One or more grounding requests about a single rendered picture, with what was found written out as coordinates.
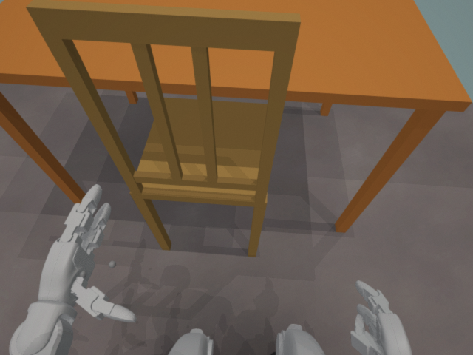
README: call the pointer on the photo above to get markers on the left robot forearm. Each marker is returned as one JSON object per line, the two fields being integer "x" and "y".
{"x": 47, "y": 330}

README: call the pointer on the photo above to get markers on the robot right thigh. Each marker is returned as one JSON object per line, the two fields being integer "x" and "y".
{"x": 296, "y": 342}

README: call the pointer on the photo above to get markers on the chair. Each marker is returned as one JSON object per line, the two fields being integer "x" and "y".
{"x": 198, "y": 150}

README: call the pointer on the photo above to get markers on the left robot hand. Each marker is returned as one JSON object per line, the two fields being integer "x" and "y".
{"x": 72, "y": 253}

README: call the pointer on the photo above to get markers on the table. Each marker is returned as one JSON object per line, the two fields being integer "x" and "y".
{"x": 354, "y": 52}

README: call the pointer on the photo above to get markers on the right robot hand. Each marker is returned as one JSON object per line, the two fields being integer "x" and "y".
{"x": 387, "y": 335}

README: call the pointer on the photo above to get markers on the robot right shin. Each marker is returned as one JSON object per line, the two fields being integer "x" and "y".
{"x": 295, "y": 326}

